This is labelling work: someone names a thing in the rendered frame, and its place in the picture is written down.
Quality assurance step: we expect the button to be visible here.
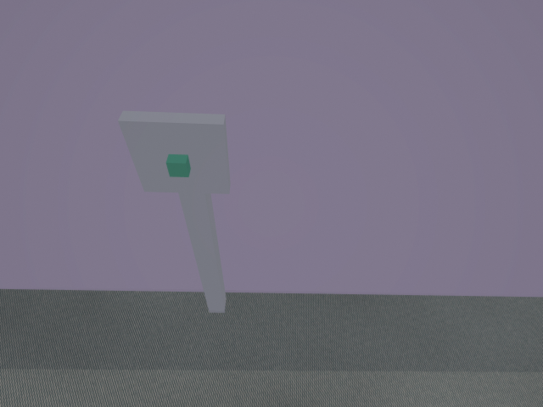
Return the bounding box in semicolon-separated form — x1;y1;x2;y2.
166;154;191;177

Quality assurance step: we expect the panel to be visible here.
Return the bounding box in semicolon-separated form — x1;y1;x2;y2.
118;111;231;313

